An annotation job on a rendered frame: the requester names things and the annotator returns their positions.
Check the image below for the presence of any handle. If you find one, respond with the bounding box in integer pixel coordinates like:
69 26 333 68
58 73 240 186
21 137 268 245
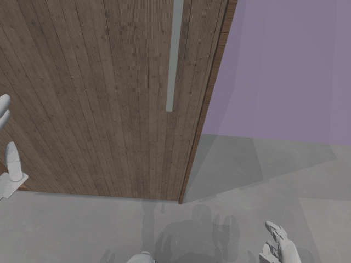
166 0 184 112

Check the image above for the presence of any left robot shin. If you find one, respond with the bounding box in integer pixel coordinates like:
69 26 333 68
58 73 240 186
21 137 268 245
140 252 152 257

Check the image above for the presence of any robot right hand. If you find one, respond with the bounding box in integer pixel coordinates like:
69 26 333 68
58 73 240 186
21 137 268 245
259 221 301 263

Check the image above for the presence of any robot left hand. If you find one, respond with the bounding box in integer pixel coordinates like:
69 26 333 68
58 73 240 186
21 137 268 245
0 94 28 200

